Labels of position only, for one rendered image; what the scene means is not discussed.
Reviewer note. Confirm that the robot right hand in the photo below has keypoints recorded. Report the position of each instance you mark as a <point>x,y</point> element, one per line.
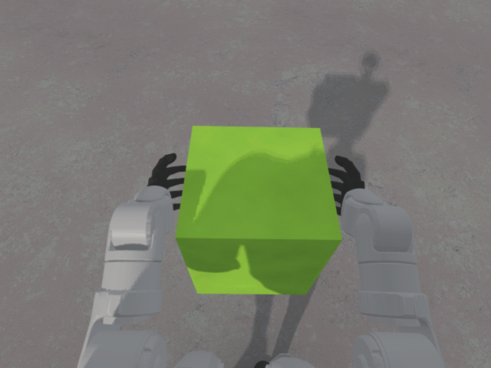
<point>351,179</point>

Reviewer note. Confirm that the right robot forearm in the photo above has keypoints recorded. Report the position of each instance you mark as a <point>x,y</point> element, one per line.
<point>390,287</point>

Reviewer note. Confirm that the robot left thigh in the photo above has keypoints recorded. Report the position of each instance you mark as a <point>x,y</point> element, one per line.
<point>200,359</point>

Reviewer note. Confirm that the right robot upper arm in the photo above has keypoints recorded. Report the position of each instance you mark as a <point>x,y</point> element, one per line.
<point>375,349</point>

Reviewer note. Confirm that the carton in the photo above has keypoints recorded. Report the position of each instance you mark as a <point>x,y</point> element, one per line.
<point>257,213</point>

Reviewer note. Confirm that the robot left hand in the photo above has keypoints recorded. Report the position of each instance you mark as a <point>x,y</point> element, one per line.
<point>160,174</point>

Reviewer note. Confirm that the left robot forearm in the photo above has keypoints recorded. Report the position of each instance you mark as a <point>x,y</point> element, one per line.
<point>130,290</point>

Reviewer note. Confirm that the left robot upper arm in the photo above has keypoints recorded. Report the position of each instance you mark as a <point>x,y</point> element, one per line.
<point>125,349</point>

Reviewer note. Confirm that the right robot shin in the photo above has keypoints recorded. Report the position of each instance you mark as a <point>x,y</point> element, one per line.
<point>281,355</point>

